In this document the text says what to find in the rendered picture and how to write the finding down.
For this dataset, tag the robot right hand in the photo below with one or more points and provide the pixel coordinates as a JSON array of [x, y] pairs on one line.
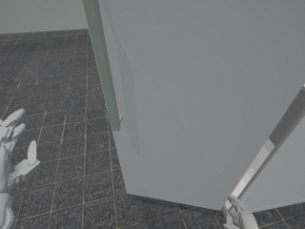
[[242, 218]]

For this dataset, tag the robot left forearm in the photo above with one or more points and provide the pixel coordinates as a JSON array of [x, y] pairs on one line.
[[7, 218]]

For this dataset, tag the robot left hand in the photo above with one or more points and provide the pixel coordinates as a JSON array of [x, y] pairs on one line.
[[9, 135]]

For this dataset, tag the handle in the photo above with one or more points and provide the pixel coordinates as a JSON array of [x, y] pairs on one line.
[[93, 15]]

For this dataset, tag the fridge door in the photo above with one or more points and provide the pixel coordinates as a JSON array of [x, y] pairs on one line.
[[201, 86]]

